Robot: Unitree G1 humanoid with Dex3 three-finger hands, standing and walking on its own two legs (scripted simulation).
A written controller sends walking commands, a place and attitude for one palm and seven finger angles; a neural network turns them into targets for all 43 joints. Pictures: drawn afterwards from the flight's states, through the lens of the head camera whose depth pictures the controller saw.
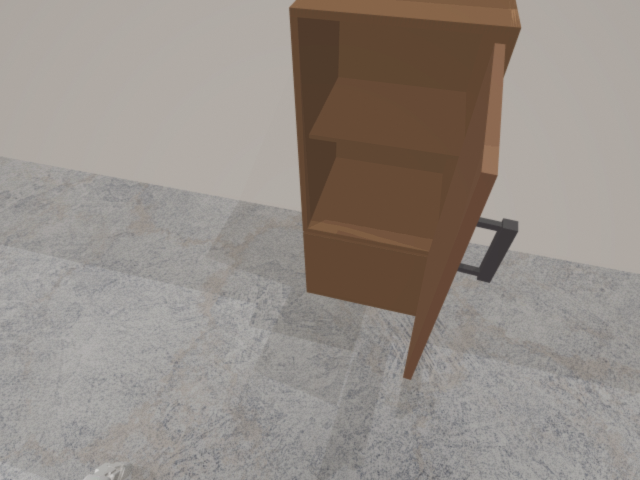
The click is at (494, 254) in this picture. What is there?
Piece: cupboard door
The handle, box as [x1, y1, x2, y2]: [457, 217, 517, 282]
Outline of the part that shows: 517,221 503,218 500,222 480,217 476,226 489,228 497,231 479,267 474,267 460,263 457,270 474,274 477,276 477,279 489,282 517,232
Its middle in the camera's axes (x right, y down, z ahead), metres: +0.24 +0.02 +0.58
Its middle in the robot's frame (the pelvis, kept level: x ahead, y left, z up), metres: +0.44 -0.22 +0.03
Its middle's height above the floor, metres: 0.80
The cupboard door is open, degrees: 86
